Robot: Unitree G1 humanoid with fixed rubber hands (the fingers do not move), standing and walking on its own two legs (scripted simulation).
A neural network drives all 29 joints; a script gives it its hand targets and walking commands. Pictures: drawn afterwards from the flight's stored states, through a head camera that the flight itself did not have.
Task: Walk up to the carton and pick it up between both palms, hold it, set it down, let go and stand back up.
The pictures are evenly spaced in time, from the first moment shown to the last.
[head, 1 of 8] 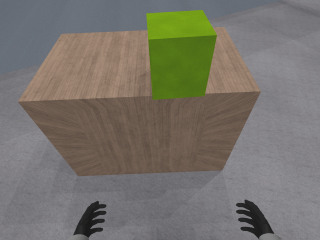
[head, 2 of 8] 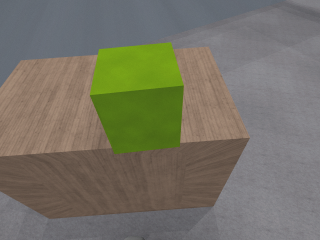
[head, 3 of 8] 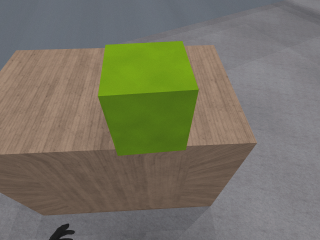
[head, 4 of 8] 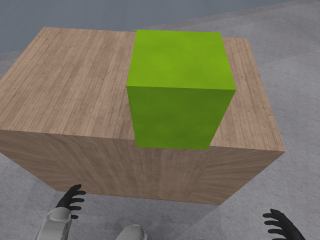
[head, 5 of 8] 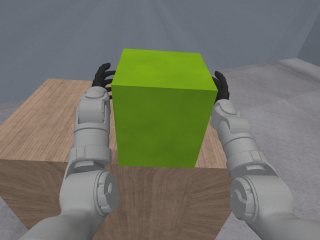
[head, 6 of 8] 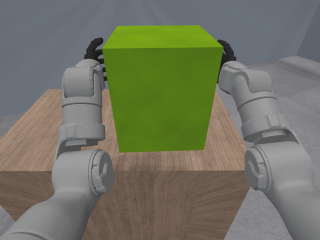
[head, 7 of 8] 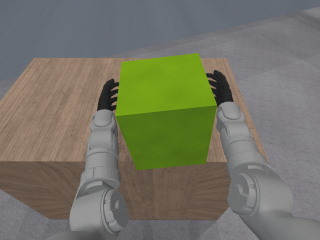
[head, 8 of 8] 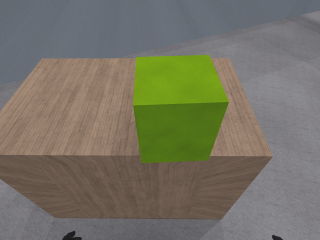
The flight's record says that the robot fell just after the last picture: no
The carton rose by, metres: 0.21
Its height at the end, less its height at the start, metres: +0.00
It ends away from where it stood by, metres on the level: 0.02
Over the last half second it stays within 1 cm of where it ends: yes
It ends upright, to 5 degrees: yes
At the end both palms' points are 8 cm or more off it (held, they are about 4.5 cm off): yes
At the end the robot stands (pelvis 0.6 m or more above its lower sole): yes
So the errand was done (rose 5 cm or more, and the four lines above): yes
